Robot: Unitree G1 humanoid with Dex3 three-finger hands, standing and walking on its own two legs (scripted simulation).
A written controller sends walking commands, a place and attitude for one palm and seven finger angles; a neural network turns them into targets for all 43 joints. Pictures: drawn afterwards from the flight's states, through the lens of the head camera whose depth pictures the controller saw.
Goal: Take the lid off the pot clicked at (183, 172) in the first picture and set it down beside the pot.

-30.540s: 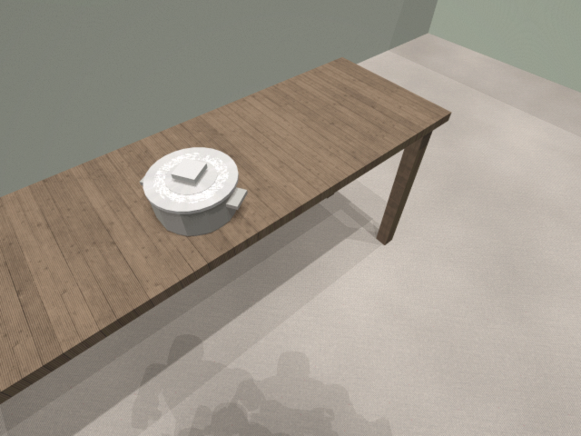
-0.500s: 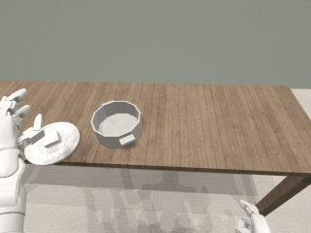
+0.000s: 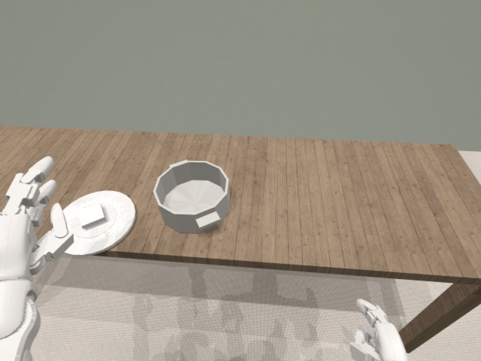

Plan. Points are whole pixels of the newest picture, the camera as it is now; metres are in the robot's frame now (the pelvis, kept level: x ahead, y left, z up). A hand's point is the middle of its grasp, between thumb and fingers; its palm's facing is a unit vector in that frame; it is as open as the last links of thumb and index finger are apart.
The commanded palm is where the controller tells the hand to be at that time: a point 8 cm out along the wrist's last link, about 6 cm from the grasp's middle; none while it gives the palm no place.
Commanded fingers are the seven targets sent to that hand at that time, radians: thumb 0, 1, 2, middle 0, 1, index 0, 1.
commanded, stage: draw the hand back to the body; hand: left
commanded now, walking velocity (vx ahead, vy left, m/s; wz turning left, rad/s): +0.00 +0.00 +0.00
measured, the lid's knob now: (91, 215) +0.43 +0.43 -0.09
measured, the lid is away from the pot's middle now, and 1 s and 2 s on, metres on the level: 0.25 0.25 0.25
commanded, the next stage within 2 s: step back with the hand held close in 0.42 s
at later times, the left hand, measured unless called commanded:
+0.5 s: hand (47, 280) +0.16 +0.25 +0.16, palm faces +0.37 -0.85 -0.38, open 7.4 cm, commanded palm +0.11 +0.30 +0.17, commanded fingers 0.00 0.90 0.90 -0.20 -0.30 -0.20 -0.30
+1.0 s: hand (21, 305) +0.13 +0.27 +0.15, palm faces +0.26 -0.84 -0.48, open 7.4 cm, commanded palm +0.07 +0.32 +0.17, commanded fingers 0.00 0.90 0.90 -0.20 -0.30 -0.20 -0.30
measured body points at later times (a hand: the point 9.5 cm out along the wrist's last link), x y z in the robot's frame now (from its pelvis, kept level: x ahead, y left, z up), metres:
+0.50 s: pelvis -0.02 +0.01 +0.00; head -0.04 +0.00 +0.45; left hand +0.13 +0.29 +0.18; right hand +0.19 -0.19 -0.08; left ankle +0.00 +0.13 -0.74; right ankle -0.06 -0.12 -0.74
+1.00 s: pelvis -0.06 +0.04 -0.01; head -0.04 +0.05 +0.44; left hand +0.11 +0.31 +0.17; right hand +0.12 -0.20 -0.08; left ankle +0.00 +0.13 -0.74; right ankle -0.06 -0.12 -0.74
